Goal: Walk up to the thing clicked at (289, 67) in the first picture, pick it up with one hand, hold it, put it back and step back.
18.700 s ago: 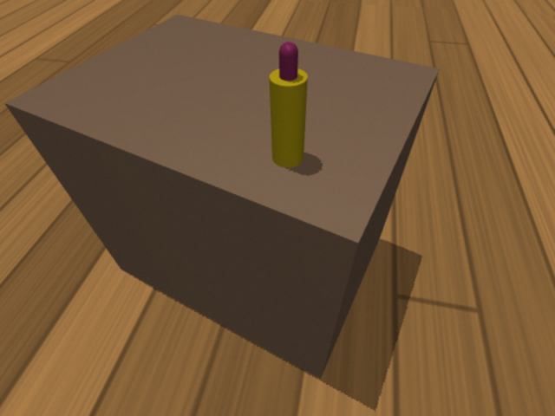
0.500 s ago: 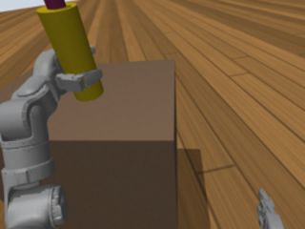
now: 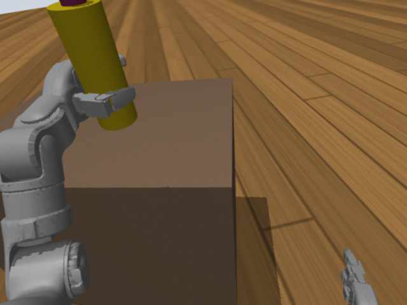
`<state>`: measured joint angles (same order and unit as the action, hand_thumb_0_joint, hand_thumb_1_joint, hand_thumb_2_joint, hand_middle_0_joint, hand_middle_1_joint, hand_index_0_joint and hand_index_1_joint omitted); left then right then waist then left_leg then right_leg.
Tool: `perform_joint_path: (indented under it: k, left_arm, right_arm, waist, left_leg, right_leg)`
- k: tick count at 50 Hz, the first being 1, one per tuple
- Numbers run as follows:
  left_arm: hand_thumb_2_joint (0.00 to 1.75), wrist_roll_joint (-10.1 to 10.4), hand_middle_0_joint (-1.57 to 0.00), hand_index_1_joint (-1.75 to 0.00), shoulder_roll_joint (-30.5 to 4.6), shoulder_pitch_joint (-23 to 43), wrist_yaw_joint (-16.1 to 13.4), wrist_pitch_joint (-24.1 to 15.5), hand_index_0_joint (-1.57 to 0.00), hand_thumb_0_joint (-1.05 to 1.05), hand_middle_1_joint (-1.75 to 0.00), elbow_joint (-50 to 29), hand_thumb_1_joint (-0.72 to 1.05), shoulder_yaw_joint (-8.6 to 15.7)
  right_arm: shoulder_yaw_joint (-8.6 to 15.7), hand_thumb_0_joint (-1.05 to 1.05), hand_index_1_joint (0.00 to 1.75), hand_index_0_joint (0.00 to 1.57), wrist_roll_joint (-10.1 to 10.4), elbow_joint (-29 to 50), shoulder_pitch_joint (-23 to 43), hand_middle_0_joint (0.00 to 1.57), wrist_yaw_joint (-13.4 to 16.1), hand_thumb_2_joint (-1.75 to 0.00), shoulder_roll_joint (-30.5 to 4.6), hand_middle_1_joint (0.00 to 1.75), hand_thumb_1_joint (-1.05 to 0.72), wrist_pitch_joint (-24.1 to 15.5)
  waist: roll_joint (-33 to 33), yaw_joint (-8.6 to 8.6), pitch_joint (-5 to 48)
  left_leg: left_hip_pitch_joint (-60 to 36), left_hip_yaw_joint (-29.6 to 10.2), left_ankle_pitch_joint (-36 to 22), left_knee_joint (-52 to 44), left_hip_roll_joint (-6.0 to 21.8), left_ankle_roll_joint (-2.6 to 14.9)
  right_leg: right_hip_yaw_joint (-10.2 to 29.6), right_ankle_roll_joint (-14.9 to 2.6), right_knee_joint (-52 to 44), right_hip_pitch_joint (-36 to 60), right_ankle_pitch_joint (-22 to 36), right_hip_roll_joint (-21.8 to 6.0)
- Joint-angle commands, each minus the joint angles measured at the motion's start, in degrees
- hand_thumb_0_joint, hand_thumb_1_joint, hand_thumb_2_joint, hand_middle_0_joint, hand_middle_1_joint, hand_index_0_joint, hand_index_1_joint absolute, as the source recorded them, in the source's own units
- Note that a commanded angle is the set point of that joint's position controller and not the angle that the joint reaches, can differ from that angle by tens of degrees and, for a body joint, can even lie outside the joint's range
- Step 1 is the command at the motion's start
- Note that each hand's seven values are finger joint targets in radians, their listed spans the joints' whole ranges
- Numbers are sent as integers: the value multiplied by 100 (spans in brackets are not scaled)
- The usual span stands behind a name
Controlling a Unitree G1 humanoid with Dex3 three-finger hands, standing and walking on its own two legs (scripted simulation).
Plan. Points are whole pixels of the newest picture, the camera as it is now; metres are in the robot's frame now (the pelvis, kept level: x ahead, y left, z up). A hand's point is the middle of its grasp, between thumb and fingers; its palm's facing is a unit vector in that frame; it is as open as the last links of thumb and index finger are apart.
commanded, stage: hold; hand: left
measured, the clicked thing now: (93, 52) +0.34 +0.16 +0.39
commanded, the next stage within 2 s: crouch in 0.92 s
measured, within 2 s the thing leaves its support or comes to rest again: neither
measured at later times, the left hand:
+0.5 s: hand (110, 80) +0.35 +0.16 +0.34, palm faces +0.06 -1.00 -0.02, open 9.0 cm
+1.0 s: hand (112, 85) +0.35 +0.15 +0.34, palm faces +0.06 -1.00 -0.03, open 9.0 cm
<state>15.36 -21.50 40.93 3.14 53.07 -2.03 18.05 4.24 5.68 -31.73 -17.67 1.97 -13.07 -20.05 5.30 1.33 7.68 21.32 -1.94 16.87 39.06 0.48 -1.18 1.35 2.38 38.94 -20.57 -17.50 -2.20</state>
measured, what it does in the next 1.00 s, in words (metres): stands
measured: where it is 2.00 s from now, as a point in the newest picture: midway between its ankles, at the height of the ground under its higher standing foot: outside the picture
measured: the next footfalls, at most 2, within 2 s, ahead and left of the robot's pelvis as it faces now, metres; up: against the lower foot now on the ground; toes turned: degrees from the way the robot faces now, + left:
none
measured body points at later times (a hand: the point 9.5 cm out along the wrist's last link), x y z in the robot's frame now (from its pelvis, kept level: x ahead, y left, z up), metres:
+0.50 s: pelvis +0.00 +0.00 +0.00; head -0.05 -0.04 +0.44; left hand +0.35 +0.21 +0.34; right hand +0.18 -0.24 -0.05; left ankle +0.04 +0.13 -0.72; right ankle +0.04 -0.15 -0.72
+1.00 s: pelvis +0.00 +0.00 +0.00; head -0.06 -0.04 +0.44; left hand +0.34 +0.21 +0.34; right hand +0.18 -0.24 -0.05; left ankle +0.04 +0.13 -0.72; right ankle +0.04 -0.15 -0.72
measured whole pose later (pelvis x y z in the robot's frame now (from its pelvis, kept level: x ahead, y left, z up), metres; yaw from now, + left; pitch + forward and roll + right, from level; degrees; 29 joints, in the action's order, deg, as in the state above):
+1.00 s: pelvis +0.00 +0.00 +0.00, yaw +0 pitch -1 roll +0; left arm 15.5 -21.8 43.0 3.1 54.7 -0.6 17.8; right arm 3.1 5.7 -30.8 -17.8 1.2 -12.9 -18.8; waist 5.2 1.5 7.9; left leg 20.9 -2.0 16.6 38.6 0.5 -1.4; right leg 1.2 2.1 39.3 -20.5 -17.7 -2.2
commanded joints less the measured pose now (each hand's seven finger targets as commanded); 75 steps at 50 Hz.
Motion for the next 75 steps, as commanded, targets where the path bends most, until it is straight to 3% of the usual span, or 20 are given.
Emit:
perform_joint_path:
  k: [1, 2, 5, 11, 13, 14, 23, 26, 27, 28, 29, 36, 38, 45, 51, 52, 57, 65, 69, 75]
  left_arm:
    - [132, 69, -133, -147, -1672, 3586, -38, -630, -135, 0, -146, -1479, 22, 659]
    - [134, 96, -133, -148, -1484, 3426, -27, -573, -135, 0, -147, -1203, 22, 573]
    - [133, 99, -132, -147, -1507, 3295, 5, -528, -134, 0, -146, -918, 23, 527]
    - [132, 70, -132, -146, -1210, 3223, 80, -506, -133, 0, -145, -1096, 24, 268]
    - [132, 87, -132, -146, -1628, 3602, 65, -563, -134, 0, -146, -1331, 24, 580]
    - [131, 79, -132, -145, -1499, 3640, 64, -558, -133, 0, -145, -1268, 22, 450]
    - [131, 74, -129, -144, -1547, 3618, -38, -560, -131, 0, -143, -989, 21, 575]
    - [132, 41, -130, -145, -1457, 3691, -7, -530, -132, 0, -145, -1001, 20, 451]
    - [132, 58, -131, -146, -1562, 3734, -5, -530, -133, 0, -145, -1044, 22, 528]
    - [131, 53, -129, -144, -1414, 3609, 2, -505, -131, 0, -143, -1055, 23, 403]
    - [130, 63, -131, -144, -1531, 3672, 20, -496, -133, 0, -144, -1064, 21, 520]
    - [130, 60, -129, -144, -1410, 3531, 19, -397, -131, 0, -143, -1093, 19, 407]
    - [131, 97, -130, -145, -1535, 3628, 12, -396, -132, 0, -144, -1112, 21, 538]
    - [130, 101, -128, -143, -1391, 3471, 14, -418, -130, 0, -142, -1101, 22, 407]
    - [135, 123, -132, -148, -1453, 3556, -2, -506, -132, 0, -145, -1360, 22, 476]
    - [128, 99, -130, -141, -1479, 3650, 3, -521, -131, 0, -140, -1400, 20, 451]
    - [130, 89, -134, -144, -1306, 3546, -61, -543, -135, 0, -143, -626, 23, 379]
    - [127, -57, -134, -142, -1174, 3505, -145, -1211, -134, 0, -141, 473, 21, 223]
    - [127, -171, -133, -141, -1204, 4047, -145, -1809, -134, 0, -140, 507, 24, 82]
    - [126, -302, -133, -142, -1678, 4727, -212, -2630, -134, 0, -141, 730, 24, 274]
  right_arm:
    - [162, 0, 5, 5, 7, 1073, 907, 5, 18, -6, -535, 5, 54, -365]
    - [151, 0, 5, 5, 12, 1081, 941, 5, 25, -6, -516, 5, 54, -365]
    - [113, 0, 5, 5, 16, 960, 869, 5, 30, -6, -508, 5, 54, -341]
    - [77, 0, 5, 5, 36, 1110, 811, 5, -65, -6, -486, 5, 55, -306]
    - [208, 0, 5, 5, 23, 1017, 742, 5, -34, -6, -601, 5, 54, -286]
    - [162, 0, 5, 5, 25, 1132, 882, 5, -53, -6, -575, 5, 54, -309]
    - [133, 0, 5, 5, 5, 1015, 818, 5, -38, -6, -515, 5, 54, -292]
    - [141, 0, 5, 5, 10, 1065, 787, 5, -55, -6, -508, 5, 54, -283]
    - [103, 0, 5, 5, 14, 1069, 779, 5, -63, -6, -496, 5, 54, -274]
    - [13, 0, 5, 5, 27, 1177, 895, 5, -90, -6, -431, 5, 54, -281]
    - [73, 0, 5, 5, 15, 1183, 850, 5, -74, -6, -480, 5, 54, -273]
    - [75, 0, 5, 5, 25, 1197, 904, 5, -111, -6, -478, 5, 54, -257]
    - [130, 0, 5, 5, 28, 1088, 791, 5, -89, -6, -534, 5, 54, -224]
    - [49, 0, 5, 5, 39, 1112, 822, 5, -89, -6, -459, 5, 54, -224]
    - [118, 0, 5, 5, 25, 1219, 821, 5, -56, -7, -520, 5, 53, -267]
    - [115, 0, 5, 5, 20, 1179, 891, 5, -42, -5, -506, 5, 58, -261]
    - [206, 0, 5, 5, 0, 948, 912, 5, 15, -4, -551, 5, 59, -286]
    - [196, 0, 5, 5, -99, 994, 727, 5, 61, -4, -610, 5, 59, -381]
    - [96, 0, 5, 5, -154, 1044, 689, 5, 117, -4, -542, 5, 59, -450]
    - [261, 0, 5, 5, -257, 856, 918, 5, 258, -4, -749, 5, 58, -602]
  waist:
    - [-229, 42, 1294]
    - [-380, 14, 1230]
    - [-546, -12, 1072]
    - [-398, 19, 1157]
    - [-373, -9, 1316]
    - [-334, -6, 1268]
    - [-466, 47, 1216]
    - [-380, -4, 1252]
    - [-354, 25, 1219]
    - [-324, 85, 1215]
    - [-447, 60, 1280]
    - [-375, 52, 1191]
    - [-473, 8, 1189]
    - [-427, 16, 1026]
    - [-374, -12, 1174]
    - [-340, -3, 1340]
    - [-464, -48, 887]
    - [-938, -173, 801]
    - [-434, -222, 1142]
    - [-135, -295, 1638]
  left_leg:
    - [-828, 191, -490, -603, -148, 137]
    - [-809, 192, -478, -581, -151, 151]
    - [-628, 273, -470, -543, -216, 206]
    - [-777, 219, -561, -599, -173, 168]
    - [-856, 245, -589, -554, -195, 182]
    - [-792, 253, -570, -575, -198, 179]
    - [-730, 214, -506, -571, -175, 171]
    - [-806, 217, -584, -569, -161, 155]
    - [-778, 218, -571, -568, -163, 158]
    - [-679, 245, -554, -583, -193, 160]
    - [-741, 229, -552, -568, -178, 172]
    - [-692, 241, -456, -627, -179, 165]
    - [-726, 243, -393, -627, -183, 181]
    - [-690, 239, -223, -683, -179, 165]
    - [-800, 246, -278, -648, -172, 163]
    - [-848, 258, -315, -618, -198, 169]
    - [-640, 236, -85, -687, -178, 165]
    - [-480, 318, 14, -644, -211, 231]
    - [-717, 226, 111, -682, -145, 176]
    - [-901, 135, -20, -566, -68, 141]
  right_leg:
    - [-465, -167, -711, 47, 428, 255]
    - [-464, -153, -720, 30, 425, 249]
    - [-421, -131, -779, -10, 437, 212]
    - [-463, -174, -712, -32, 517, 235]
    - [-425, -153, -728, 18, 547, 209]
    - [-434, -168, -728, 43, 524, 219]
    - [-472, -164, -702, 51, 452, 242]
    - [-456, -172, -678, -14, 535, 244]
    - [-452, -169, -688, 8, 522, 235]
    - [-459, -183, -700, 49, 481, 236]
    - [-455, -160, -719, 76, 485, 234]
    - [-451, -174, -735, 15, 399, 241]
    - [-439, -153, -774, 7, 350, 236]
    - [-463, -168, -781, -107, 178, 248]
    - [-455, -165, -783, -67, 243, 244]
    - [-434, -159, -790, -5, 270, 216]
    - [-433, -151, -822, -196, 117, 224]
    - [-357, -106, -914, -244, 31, 180]
    - [-390, -152, -791, -358, 66, 194]
    - [-382, -173, -659, -290, 232, 229]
